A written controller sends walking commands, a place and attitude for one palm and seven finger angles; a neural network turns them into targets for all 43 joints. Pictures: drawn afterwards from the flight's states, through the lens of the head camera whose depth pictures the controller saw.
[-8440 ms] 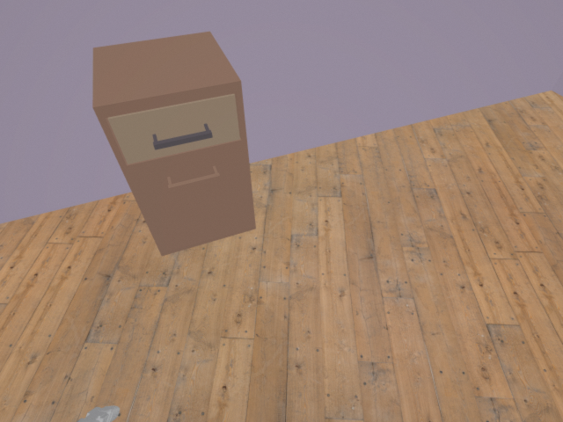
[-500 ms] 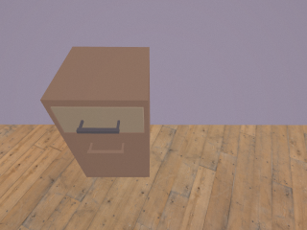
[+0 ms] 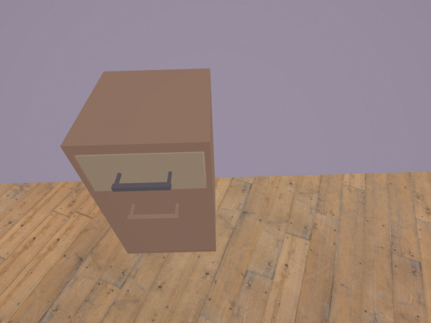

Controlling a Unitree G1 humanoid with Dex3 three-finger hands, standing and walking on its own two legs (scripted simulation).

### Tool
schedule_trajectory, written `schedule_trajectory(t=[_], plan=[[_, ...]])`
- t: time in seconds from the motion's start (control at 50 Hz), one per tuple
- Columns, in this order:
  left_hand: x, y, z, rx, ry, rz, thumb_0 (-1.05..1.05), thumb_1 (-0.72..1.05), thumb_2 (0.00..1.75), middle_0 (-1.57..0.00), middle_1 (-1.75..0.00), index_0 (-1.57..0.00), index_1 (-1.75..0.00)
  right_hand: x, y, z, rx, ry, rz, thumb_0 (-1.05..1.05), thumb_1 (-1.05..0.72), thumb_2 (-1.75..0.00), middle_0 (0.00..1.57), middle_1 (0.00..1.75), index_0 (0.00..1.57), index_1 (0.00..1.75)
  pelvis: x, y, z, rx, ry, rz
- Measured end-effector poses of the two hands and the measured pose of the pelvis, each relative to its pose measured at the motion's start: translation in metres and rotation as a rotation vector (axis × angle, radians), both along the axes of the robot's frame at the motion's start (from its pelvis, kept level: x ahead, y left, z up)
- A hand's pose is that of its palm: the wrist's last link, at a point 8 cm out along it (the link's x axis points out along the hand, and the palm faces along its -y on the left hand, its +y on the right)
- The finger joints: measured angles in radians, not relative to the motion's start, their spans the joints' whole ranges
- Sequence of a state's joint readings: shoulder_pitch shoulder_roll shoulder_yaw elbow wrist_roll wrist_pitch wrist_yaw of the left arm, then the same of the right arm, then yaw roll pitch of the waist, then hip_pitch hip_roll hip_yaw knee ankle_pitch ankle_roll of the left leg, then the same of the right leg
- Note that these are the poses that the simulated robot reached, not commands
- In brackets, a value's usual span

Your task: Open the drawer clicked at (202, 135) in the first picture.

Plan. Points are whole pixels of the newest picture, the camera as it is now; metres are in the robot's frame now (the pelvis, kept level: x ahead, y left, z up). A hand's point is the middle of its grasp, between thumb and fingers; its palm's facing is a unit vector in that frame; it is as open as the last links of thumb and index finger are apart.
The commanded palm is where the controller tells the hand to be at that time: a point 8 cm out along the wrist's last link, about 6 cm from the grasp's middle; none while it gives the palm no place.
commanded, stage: look again from close up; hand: left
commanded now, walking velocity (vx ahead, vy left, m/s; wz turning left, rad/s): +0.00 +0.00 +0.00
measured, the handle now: (143, 181) +0.55 +0.27 -0.16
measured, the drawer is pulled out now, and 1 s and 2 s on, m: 0.00 0.00 0.00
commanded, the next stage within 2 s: shuffle to correct the standing spot in 0.20 s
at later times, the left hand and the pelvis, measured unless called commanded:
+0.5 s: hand out of the picture -0.01 +0.16 -0.18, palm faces +0.09 -0.98 -0.18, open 7.4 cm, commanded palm none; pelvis +0.00 +0.00 +0.00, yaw +3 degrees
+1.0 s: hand out of the picture +0.07 +0.20 -0.17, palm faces +0.07 -0.97 -0.25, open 7.3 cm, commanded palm none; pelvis +0.06 +0.02 +0.00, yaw +2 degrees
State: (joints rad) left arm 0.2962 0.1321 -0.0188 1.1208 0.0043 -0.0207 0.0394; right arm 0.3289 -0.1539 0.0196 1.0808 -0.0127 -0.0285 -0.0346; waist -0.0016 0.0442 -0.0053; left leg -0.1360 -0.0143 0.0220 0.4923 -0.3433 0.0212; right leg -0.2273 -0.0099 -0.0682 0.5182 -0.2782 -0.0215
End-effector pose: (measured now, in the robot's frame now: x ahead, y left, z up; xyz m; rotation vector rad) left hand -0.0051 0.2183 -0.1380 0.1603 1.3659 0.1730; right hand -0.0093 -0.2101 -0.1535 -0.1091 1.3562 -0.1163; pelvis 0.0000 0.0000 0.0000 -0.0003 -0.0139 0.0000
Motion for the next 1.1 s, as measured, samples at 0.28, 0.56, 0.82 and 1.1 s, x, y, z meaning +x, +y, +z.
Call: schedule_trajectory(t=[0.28,0.56,0.82,1.1], plan=[[-0.002,-0.005,0.001,-0.012,0.018,-0.008,0.01,0.92,0.9,-0.19,-0.3,-0.2,-0.3,-0.022,0.001,0.004,0.012,0.07,-0.008,0.0,-0.91,-0.9,0.2,0.3,0.2,0.3,-0.001,-0.005,0.003,0.008,0.004,-0.008],[-0.022,-0.003,-0.009,-0.038,0.021,0.116,0.0,0.91,0.9,-0.2,-0.3,-0.2,-0.3,-0.003,-0.012,0.009,-0.042,0.13,0.064,0.0,-0.91,-0.9,0.2,0.3,0.2,0.3,0.008,0.002,-0.002,-0.01,0.014,0.062],[0.02,0.04,-0.005,-0.012,0.044,0.077,0.0,0.91,0.9,-0.19,-0.3,-0.2,-0.3,0.054,0.032,0.009,-0.024,0.007,0.057,0.0,-0.91,-0.9,0.19,0.3,0.2,0.3,0.04,0.034,0.0,0.024,0.019,0.046],[0.072,0.022,0.007,0.049,-0.036,0.028,0.01,0.93,0.9,-0.2,-0.3,-0.2,-0.3,0.067,0.009,-0.005,0.013,0.04,-0.002,0.01,-0.93,-0.9,0.2,0.3,0.2,0.3,0.054,0.009,-0.001,0.03,0.019,0.042]])
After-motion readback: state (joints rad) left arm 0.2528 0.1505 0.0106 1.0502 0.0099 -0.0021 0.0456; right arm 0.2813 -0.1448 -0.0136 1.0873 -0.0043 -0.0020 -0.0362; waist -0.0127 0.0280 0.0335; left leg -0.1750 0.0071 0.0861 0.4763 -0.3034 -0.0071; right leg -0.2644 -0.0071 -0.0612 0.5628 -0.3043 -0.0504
